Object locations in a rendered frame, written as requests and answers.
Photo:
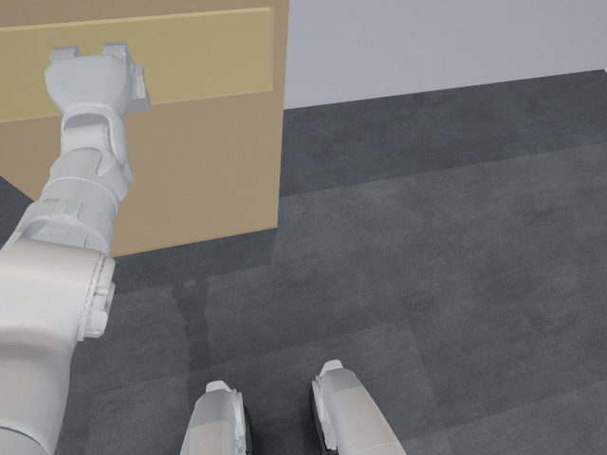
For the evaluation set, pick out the left robot forearm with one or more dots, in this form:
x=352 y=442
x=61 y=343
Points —
x=82 y=196

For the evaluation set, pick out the robot left thigh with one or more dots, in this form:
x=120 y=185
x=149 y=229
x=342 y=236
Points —
x=217 y=420

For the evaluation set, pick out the robot left upper arm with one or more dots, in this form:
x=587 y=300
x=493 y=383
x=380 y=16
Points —
x=51 y=297

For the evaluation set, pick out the right robot foot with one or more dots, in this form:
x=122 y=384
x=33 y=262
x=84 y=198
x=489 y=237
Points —
x=318 y=426

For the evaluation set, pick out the robot left hand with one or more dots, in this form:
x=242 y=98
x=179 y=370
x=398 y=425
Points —
x=104 y=81

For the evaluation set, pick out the drawer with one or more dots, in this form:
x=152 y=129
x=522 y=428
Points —
x=186 y=55

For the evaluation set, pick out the handle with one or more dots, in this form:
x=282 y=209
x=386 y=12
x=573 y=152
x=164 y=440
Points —
x=140 y=101

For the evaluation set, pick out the cabinet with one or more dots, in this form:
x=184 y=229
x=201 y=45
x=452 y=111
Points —
x=203 y=168

